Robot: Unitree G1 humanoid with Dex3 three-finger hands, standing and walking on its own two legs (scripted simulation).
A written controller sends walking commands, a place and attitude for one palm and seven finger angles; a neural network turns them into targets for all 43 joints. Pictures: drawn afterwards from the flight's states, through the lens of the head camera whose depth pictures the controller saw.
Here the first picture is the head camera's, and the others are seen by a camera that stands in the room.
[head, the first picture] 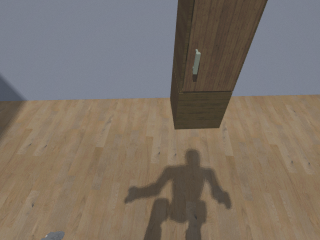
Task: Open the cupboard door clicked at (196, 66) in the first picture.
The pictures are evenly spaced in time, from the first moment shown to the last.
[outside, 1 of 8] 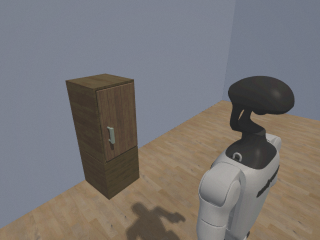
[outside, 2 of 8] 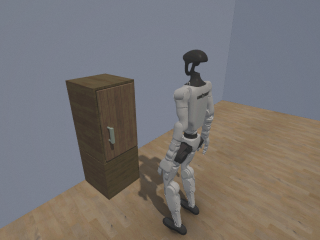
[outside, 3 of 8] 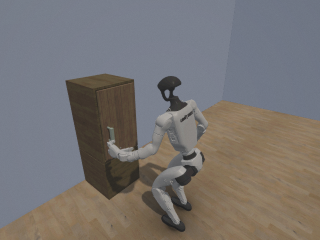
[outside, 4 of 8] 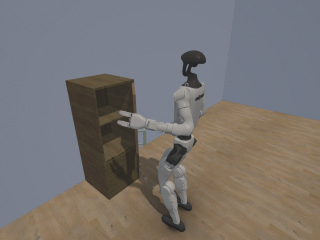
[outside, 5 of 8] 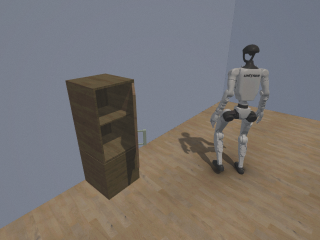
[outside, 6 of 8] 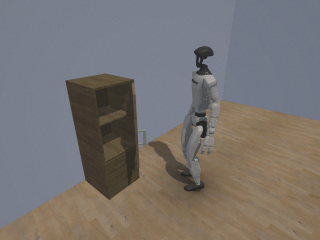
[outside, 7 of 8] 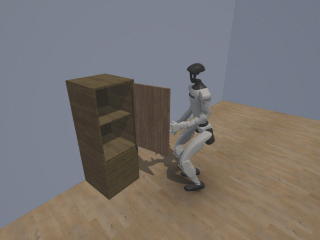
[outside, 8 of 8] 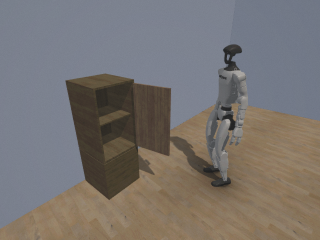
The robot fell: no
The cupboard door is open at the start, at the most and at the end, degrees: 0 100 100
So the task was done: yes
